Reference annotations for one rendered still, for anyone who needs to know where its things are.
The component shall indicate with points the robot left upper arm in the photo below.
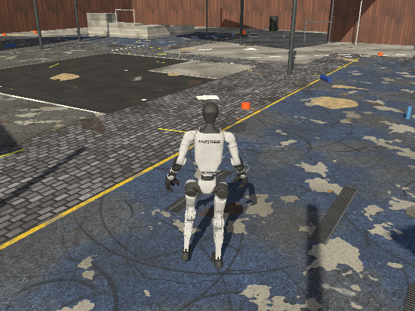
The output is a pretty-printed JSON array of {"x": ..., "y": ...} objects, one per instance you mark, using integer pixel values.
[{"x": 184, "y": 146}]

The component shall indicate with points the right robot thigh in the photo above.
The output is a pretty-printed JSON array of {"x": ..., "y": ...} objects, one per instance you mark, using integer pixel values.
[{"x": 222, "y": 191}]

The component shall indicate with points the right robot hand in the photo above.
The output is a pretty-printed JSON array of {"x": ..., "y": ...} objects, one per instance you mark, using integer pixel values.
[{"x": 245, "y": 181}]

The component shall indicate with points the robot left shin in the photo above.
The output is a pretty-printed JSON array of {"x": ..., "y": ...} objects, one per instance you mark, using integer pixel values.
[{"x": 188, "y": 229}]

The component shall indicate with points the right robot forearm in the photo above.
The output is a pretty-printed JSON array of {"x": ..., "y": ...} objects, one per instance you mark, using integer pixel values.
[{"x": 240, "y": 169}]

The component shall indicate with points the left robot hand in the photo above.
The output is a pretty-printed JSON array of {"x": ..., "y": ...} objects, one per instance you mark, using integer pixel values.
[{"x": 170, "y": 182}]

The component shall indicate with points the left robot forearm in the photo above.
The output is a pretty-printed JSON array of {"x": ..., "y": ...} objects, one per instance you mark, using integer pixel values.
[{"x": 174, "y": 170}]

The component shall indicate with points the robot right upper arm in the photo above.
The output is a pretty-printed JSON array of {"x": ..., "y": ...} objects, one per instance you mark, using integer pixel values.
[{"x": 233, "y": 148}]

